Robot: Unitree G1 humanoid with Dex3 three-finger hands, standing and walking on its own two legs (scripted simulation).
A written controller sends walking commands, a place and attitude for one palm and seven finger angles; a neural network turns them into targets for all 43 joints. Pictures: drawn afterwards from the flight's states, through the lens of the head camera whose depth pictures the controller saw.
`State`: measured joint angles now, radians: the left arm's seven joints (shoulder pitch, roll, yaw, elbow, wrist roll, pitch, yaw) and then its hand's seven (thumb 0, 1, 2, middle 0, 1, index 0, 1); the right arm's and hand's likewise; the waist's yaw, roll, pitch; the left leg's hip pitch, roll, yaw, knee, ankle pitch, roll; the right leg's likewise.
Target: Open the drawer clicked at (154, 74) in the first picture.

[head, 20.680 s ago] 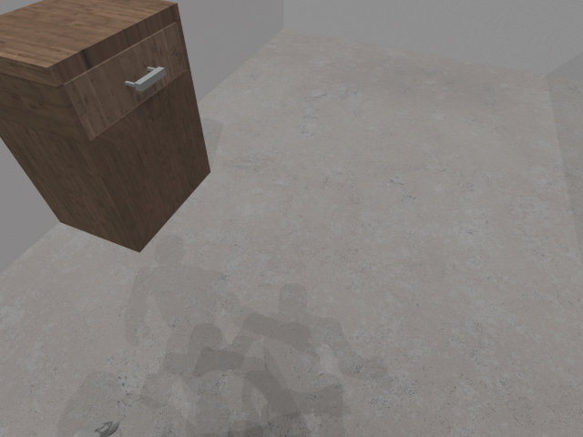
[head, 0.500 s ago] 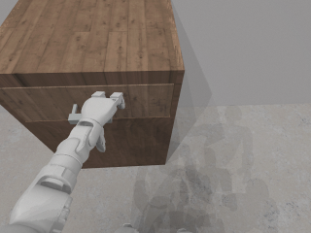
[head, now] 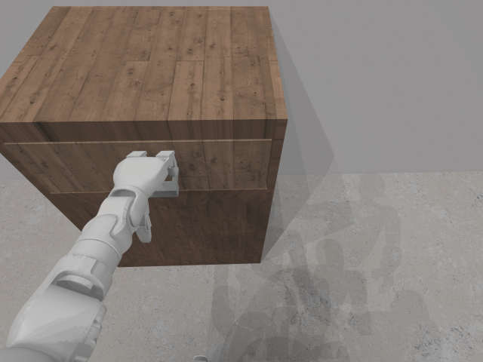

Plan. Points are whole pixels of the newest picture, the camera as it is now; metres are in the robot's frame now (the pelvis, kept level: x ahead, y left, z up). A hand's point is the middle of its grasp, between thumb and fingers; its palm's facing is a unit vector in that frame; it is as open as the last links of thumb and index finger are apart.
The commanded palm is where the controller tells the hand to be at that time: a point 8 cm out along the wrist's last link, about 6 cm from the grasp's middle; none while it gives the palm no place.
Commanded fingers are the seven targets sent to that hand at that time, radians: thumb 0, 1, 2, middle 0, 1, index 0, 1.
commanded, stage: move the hooked fingers above the handle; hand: left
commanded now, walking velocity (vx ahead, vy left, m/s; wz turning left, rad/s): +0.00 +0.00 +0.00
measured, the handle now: (148, 180) +0.49 +0.21 -0.07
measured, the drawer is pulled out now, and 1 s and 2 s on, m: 0.00 0.00 0.00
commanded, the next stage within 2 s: lower the fingers behind the handle in 0.18 s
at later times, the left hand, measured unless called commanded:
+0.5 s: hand (140, 202) +0.41 +0.20 -0.03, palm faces -0.27 -0.09 -0.96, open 13.8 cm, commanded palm +0.41 +0.22 +0.03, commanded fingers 0.00 -0.50 0.30 -0.30 -1.20 -0.30 -1.20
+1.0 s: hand (134, 190) +0.44 +0.22 -0.03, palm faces -0.12 -0.01 -0.99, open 13.8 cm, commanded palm +0.41 +0.22 +0.00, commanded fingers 0.00 -0.50 0.30 -0.30 -1.20 -0.30 -1.20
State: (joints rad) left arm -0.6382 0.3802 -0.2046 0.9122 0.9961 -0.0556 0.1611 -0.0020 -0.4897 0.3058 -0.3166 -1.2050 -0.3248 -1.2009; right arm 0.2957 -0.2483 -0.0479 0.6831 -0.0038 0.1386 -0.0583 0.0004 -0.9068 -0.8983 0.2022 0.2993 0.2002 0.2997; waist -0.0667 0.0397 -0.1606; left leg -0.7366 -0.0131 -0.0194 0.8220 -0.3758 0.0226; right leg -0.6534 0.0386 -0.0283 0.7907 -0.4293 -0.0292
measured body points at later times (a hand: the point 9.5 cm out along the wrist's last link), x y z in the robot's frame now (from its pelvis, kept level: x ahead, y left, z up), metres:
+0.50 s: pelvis +0.00 +0.01 -0.01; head +0.08 +0.01 +0.44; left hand +0.42 +0.20 +0.02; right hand +0.05 -0.25 -0.14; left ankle +0.00 +0.10 -0.70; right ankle -0.03 -0.11 -0.70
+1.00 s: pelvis -0.01 +0.01 -0.02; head +0.08 +0.01 +0.42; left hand +0.44 +0.21 +0.02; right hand +0.01 -0.26 -0.15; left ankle +0.00 +0.10 -0.70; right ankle -0.04 -0.11 -0.70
